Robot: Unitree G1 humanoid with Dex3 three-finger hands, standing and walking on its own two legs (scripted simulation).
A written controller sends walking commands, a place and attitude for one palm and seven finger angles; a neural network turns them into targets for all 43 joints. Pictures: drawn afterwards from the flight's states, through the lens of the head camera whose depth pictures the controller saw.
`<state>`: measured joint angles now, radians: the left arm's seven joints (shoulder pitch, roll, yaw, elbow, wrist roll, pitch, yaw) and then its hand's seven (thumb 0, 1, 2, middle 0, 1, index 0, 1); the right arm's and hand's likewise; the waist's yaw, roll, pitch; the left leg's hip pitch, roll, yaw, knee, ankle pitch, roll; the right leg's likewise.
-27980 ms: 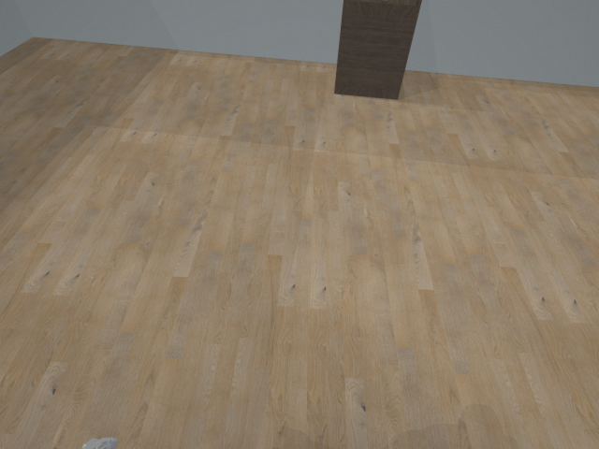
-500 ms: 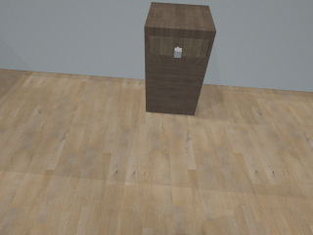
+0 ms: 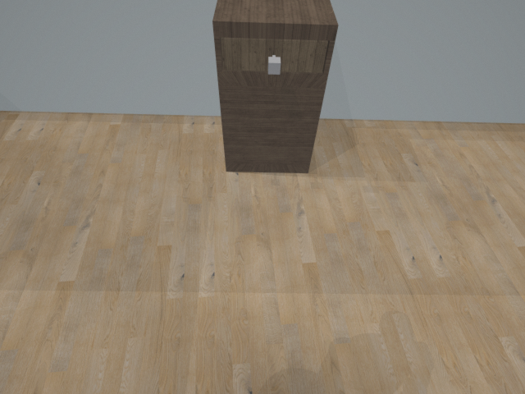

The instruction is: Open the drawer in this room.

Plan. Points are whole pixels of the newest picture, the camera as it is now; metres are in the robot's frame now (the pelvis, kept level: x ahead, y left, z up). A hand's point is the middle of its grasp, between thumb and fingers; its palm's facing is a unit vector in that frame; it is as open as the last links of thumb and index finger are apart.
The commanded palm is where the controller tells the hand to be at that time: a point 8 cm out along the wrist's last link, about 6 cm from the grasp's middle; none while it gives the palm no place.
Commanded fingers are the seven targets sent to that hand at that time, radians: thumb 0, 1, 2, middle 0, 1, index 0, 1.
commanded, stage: walk to a spot facing it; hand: left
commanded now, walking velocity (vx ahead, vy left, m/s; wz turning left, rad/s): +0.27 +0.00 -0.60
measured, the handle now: (274, 62) +1.19 +0.05 -0.12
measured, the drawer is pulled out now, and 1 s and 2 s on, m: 0.00 0.00 0.00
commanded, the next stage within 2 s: none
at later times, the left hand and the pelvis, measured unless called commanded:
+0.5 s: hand out of the picture +0.10 +0.17 -0.15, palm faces -0.11 -0.97 -0.20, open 7.4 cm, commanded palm none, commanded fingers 0.00 0.90 0.90 -0.20 -0.30 -0.20 -0.30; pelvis +0.10 -0.02 +0.01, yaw -14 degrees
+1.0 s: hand (242, 213) +0.52 +0.09 -0.15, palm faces -0.56 -0.81 -0.20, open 7.4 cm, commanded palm none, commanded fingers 0.00 0.90 0.90 -0.20 -0.30 -0.20 -0.30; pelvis +0.28 +0.00 +0.01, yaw -34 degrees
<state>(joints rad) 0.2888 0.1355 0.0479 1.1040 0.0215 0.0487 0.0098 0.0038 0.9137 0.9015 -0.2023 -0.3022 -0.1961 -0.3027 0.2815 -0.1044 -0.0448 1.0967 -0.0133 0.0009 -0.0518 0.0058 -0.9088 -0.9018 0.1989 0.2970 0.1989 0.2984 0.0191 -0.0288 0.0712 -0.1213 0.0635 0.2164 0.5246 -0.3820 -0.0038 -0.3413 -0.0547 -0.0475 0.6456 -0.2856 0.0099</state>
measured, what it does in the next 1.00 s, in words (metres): walks ahead, turning right: left foot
